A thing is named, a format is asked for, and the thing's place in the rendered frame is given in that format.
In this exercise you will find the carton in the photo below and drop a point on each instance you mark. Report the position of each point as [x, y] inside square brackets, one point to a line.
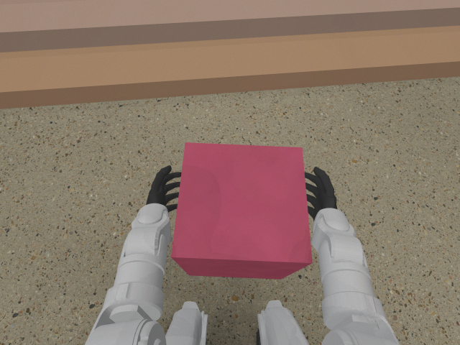
[242, 212]

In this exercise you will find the robot right forearm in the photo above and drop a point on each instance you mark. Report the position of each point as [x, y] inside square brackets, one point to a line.
[349, 299]

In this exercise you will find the robot left thigh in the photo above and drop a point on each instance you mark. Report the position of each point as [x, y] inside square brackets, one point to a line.
[188, 327]

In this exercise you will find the robot left forearm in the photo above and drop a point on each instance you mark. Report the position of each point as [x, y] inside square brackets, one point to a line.
[137, 291]

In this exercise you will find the left robot hand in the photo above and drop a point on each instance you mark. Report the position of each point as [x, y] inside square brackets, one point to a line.
[159, 188]

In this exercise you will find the right robot shin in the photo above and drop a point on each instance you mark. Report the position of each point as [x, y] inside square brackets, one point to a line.
[274, 303]

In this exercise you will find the robot right upper arm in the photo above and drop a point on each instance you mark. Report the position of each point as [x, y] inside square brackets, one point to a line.
[347, 336]

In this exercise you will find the robot left upper arm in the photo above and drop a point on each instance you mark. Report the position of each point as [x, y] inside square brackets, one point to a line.
[137, 332]

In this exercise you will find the right robot hand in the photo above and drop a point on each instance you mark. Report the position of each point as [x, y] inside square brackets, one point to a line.
[324, 192]

